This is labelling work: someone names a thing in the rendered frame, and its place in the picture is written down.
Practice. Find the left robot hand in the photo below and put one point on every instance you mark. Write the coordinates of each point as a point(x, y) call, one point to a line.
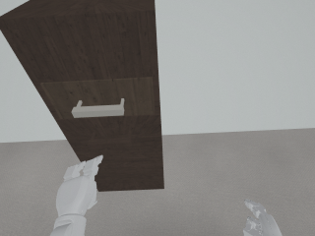
point(78, 193)

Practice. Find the drawer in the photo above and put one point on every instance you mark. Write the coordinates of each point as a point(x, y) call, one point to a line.
point(138, 94)

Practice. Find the right robot hand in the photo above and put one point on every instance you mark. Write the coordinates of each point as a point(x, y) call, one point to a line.
point(264, 226)

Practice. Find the cabinet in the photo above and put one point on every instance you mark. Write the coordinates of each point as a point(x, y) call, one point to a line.
point(87, 40)

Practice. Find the handle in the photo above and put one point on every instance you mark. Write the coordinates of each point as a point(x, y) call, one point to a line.
point(98, 110)
point(110, 143)

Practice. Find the robot left forearm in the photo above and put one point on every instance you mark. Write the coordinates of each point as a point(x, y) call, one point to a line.
point(70, 224)

